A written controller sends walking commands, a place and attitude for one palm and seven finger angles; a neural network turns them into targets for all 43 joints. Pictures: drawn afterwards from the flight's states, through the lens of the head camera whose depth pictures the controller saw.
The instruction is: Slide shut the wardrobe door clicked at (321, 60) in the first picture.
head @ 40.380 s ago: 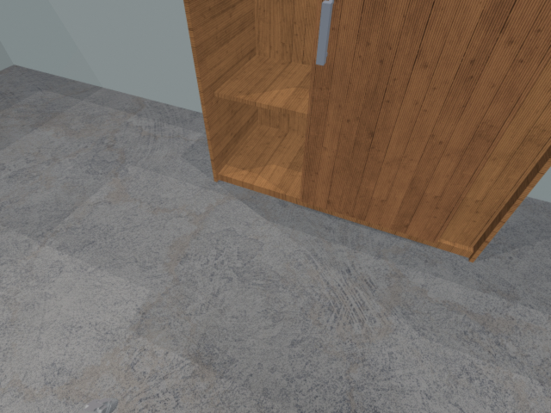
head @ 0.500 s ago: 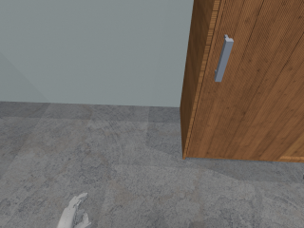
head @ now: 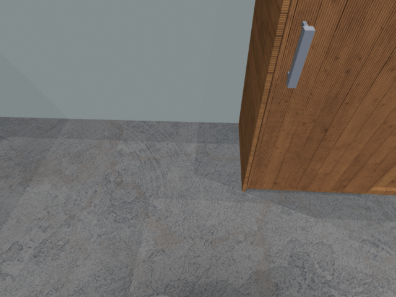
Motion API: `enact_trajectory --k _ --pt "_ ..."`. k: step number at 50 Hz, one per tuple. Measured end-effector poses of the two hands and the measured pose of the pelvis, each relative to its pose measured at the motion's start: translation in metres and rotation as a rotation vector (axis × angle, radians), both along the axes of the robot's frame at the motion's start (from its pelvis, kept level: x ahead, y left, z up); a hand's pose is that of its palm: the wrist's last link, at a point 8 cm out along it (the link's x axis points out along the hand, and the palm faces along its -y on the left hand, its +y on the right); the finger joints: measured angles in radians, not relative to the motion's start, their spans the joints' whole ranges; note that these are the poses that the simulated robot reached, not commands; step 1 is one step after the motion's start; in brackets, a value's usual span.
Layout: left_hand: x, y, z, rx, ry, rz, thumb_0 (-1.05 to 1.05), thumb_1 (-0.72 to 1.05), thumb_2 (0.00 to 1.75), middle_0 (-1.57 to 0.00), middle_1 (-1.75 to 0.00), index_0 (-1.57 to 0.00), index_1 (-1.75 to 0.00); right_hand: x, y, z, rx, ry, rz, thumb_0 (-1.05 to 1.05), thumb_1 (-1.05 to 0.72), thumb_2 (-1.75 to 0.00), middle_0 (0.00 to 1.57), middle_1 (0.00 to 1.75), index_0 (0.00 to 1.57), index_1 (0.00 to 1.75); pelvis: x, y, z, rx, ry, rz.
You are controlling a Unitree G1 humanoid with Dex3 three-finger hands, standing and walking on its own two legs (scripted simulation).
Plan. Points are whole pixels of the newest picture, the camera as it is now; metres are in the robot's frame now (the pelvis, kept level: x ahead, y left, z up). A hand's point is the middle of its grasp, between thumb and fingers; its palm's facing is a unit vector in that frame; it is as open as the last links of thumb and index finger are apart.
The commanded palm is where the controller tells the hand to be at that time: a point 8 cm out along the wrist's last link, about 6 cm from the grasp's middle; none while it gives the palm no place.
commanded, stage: let the arm hang, fingers relaxed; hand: right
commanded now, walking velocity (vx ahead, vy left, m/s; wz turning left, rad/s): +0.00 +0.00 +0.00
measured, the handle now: (297, 55) +0.75 -0.23 +0.10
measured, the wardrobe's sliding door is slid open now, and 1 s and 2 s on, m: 0.00 0.00 0.00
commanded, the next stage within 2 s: look to check the result in 0.76 s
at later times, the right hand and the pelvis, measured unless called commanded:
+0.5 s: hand out of the picture +0.11 -0.27 -0.12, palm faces -0.01 +0.92 -0.39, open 7.4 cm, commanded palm none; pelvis +0.03 +0.00 +0.02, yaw +1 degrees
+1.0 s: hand out of the picture +0.13 -0.23 -0.14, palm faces -0.04 +0.95 -0.32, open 7.4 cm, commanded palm none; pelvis +0.06 +0.01 +0.03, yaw +1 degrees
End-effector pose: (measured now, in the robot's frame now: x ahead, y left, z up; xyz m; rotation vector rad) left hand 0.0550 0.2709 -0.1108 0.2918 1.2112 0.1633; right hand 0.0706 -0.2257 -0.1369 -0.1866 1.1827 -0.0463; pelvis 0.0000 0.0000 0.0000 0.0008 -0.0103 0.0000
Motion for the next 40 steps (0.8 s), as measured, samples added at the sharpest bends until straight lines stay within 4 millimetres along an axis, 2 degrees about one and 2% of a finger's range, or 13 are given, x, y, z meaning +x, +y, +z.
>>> enact_trajectory --k 4,8,13,19,24,30,35,40 --pt "-0.035 0.000 0.004 0.016 0.138 0.025 0.01 0.91 0.90 -0.20 -0.30 -0.20 -0.30 -0.028 -0.014 -0.007 -0.010 0.099 -0.038 0.00 -0.96 -0.90 0.21 0.30 0.21 0.30 0.002 0.001 0.005 0.017 0.006 -0.007" --pt "-0.045 0.001 0.003 0.014 0.178 0.049 0.01 0.90 0.90 -0.20 -0.30 -0.20 -0.30 -0.043 -0.037 0.003 -0.065 0.155 -0.063 0.01 -0.94 -0.90 0.21 0.30 0.21 0.30 0.007 -0.001 0.010 0.022 0.002 -0.003" --pt "-0.028 0.002 -0.001 -0.003 0.131 0.056 0.01 0.90 0.90 -0.20 -0.30 -0.20 -0.30 -0.039 -0.068 0.021 -0.153 0.160 -0.078 0.01 -0.92 -0.90 0.21 0.30 0.20 0.30 0.012 -0.005 0.014 0.017 -0.010 0.004" --pt "0.011 0.001 -0.003 -0.024 0.049 0.028 0.00 0.90 0.90 -0.20 -0.30 -0.20 -0.30 -0.006 -0.089 0.042 -0.220 0.089 -0.076 0.01 -0.91 -0.90 0.20 0.30 0.20 0.30 0.019 -0.006 0.017 0.007 -0.013 0.009" --pt "0.043 0.003 0.001 -0.031 -0.009 0.005 0.00 0.90 0.90 -0.20 -0.30 -0.20 -0.30 0.026 -0.089 0.052 -0.230 0.020 -0.058 0.01 -0.91 -0.90 0.20 0.30 0.20 0.30 0.027 -0.005 0.020 0.001 -0.014 0.011" --pt "0.069 0.010 0.009 -0.018 -0.053 -0.009 0.00 0.90 0.90 -0.20 -0.30 -0.20 -0.30 0.057 -0.073 0.053 -0.202 -0.034 -0.030 0.01 -0.91 -0.90 0.20 0.30 0.20 0.30 0.036 -0.002 0.022 -0.002 -0.017 0.011" --pt "0.078 0.019 0.016 0.003 -0.054 -0.009 0.00 0.90 0.90 -0.20 -0.30 -0.20 -0.30 0.068 -0.058 0.048 -0.167 -0.039 -0.015 0.01 -0.91 -0.90 0.20 0.30 0.20 0.30 0.042 0.003 0.024 -0.003 -0.015 0.011" --pt "0.077 0.028 0.018 0.022 -0.026 -0.003 0.00 0.90 0.90 -0.20 -0.30 -0.20 -0.30 0.069 -0.048 0.041 -0.144 -0.012 -0.013 0.01 -0.91 -0.90 0.21 0.30 0.20 0.30 0.047 0.007 0.025 -0.002 -0.010 0.009"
